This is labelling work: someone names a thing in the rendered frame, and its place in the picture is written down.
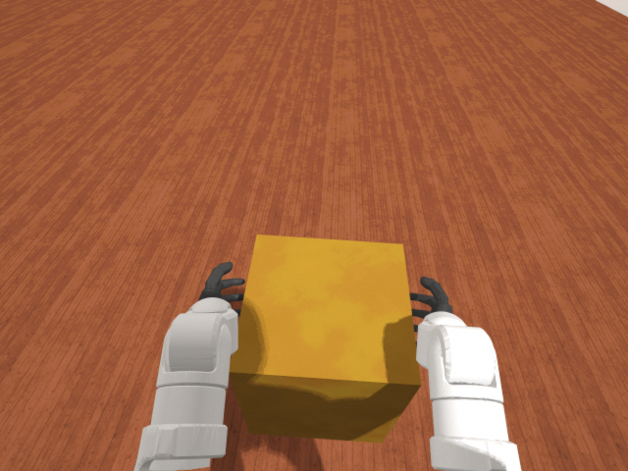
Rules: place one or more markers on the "robot left forearm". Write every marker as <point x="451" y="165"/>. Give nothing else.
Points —
<point x="186" y="427"/>

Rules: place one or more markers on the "left robot hand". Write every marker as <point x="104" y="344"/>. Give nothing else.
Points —
<point x="214" y="285"/>

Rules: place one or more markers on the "carton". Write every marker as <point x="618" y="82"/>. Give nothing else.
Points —
<point x="326" y="343"/>

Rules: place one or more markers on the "right robot hand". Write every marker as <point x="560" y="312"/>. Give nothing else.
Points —
<point x="438" y="302"/>

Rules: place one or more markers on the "robot right forearm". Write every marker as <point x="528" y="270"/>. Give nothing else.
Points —
<point x="465" y="390"/>

